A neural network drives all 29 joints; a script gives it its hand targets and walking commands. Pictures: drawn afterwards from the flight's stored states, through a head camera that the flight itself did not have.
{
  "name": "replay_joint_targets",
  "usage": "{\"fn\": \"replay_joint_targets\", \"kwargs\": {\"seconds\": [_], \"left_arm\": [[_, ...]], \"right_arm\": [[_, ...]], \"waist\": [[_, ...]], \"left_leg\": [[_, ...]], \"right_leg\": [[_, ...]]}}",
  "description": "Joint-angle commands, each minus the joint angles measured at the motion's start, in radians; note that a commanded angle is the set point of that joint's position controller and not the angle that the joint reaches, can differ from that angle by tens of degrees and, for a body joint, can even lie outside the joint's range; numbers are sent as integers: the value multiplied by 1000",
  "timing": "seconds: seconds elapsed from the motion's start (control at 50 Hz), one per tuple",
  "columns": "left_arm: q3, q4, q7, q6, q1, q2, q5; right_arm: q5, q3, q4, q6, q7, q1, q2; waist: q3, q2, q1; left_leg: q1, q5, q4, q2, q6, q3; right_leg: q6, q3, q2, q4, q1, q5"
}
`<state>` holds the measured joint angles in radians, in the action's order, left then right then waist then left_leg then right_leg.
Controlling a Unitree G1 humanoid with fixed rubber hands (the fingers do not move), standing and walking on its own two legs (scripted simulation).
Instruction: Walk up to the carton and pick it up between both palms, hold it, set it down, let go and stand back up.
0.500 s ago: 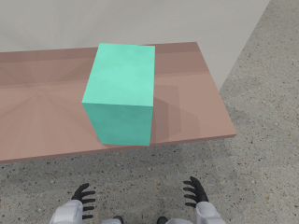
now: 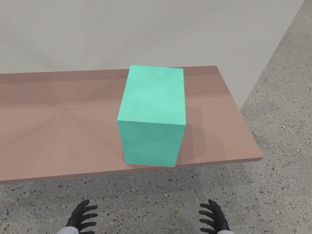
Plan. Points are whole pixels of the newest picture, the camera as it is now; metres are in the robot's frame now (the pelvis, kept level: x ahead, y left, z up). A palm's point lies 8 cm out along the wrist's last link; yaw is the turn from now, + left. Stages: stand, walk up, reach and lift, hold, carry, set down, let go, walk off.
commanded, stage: reach and lift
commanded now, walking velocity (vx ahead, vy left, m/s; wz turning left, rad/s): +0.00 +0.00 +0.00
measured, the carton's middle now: (153, 118) +0.45 +0.04 -0.01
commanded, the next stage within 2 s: none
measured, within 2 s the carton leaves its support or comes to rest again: neither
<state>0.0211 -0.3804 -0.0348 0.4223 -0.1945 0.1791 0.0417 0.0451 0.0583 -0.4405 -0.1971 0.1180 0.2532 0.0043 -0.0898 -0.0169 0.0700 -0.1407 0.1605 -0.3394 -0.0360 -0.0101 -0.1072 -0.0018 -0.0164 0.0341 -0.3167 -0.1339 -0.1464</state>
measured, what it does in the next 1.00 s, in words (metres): stands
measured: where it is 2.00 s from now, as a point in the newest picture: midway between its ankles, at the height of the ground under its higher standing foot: outside the picture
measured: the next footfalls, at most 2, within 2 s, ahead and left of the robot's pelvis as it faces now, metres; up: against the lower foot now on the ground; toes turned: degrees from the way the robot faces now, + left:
none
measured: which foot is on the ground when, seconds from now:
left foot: down 0.00-1.00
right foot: down 0.00-1.00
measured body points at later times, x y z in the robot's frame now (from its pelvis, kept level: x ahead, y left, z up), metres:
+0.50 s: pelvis +0.01 -0.01 +0.00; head +0.02 +0.00 +0.45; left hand +0.16 +0.23 -0.07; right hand +0.17 -0.16 -0.07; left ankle +0.02 +0.11 -0.75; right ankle +0.02 -0.14 -0.75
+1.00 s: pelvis +0.04 -0.01 +0.00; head +0.06 +0.02 +0.45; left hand +0.22 +0.23 -0.05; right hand +0.23 -0.15 -0.04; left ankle +0.02 +0.11 -0.75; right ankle +0.02 -0.14 -0.75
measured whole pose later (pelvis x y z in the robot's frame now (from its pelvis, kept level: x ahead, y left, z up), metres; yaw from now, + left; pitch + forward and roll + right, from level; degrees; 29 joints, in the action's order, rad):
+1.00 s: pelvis +0.04 -0.01 +0.00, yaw +0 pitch +1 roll -1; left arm -0.03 -0.44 -0.05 -0.26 -0.25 0.25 0.16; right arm 0.10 0.14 -0.43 0.36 0.16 0.33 0.01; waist -0.01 -0.04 0.09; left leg -0.15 0.24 -0.39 -0.06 0.01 -0.10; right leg -0.02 -0.02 0.01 -0.31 -0.12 -0.20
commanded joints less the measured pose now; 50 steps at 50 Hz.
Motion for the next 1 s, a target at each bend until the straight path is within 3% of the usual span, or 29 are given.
{"fn": "replay_joint_targets", "kwargs": {"seconds": [0.0, 0.12, 0.18, 0.32, 0.4, 0.48, 0.62, 0.74, 0.98], "left_arm": [[7, 221, 54, -93, 143, 97, 32], [-10, 233, 70, -217, 64, 116, 55], [-13, 209, 60, -247, 7, 111, 48], [-2, 170, 35, -279, -31, 135, 66], [8, 166, 24, -354, -17, 163, 97], [11, 137, 16, -460, -1, 188, 127], [-6, 73, 6, -609, 27, 217, 153], [-22, 70, 6, -675, 42, 217, 153], [4, 99, -18, -742, -11, 159, 104]], "right_arm": [[-32, -81, 198, 89, -38, -110, 86], [17, -33, 128, 171, -43, 21, 45], [28, -14, 103, 205, -35, 51, 50], [-5, 5, 213, 260, -2, 39, 59], [-25, 13, 298, 308, 9, 53, 52], [-26, 28, 303, 363, 13, 82, 33], [5, 48, 186, 435, 17, 89, 6], [27, 41, 147, 495, 20, 41, 20], [63, 89, 149, 656, 42, 38, 36]], "waist": [[163, 73, -7], [240, 122, 7], [215, 134, 13], [107, 46, 20], [108, 10, 27], [132, 14, 34], [156, 66, 23], [174, 93, 14], [206, 36, 38]], "left_leg": [[-237, 82, 127, -20, -11, -12], [-73, -147, 50, 7, 10, -30], [-34, -191, 46, 14, 22, -28], [-83, -77, 67, 18, 9, -30], [-122, -25, 65, 13, -3, -36], [-134, -18, 54, 11, -5, -43], [-110, -39, 32, 20, 8, -45], [-81, -119, 8, 30, 25, -36], [-12, -372, -34, 45, 61, -13]], "right_leg": [[30, -9, -85, -43, 185, 17], [30, 14, -66, 10, 72, 53], [36, 12, -67, 42, 60, 47], [26, 7, -58, 63, 73, -39], [16, 11, -53, 45, 77, -71], [11, 20, -48, 32, 73, -82], [10, 28, -39, 32, 42, -77], [15, 19, -47, 25, 47, -12], [3, 22, -76, 8, 132, 243]]}}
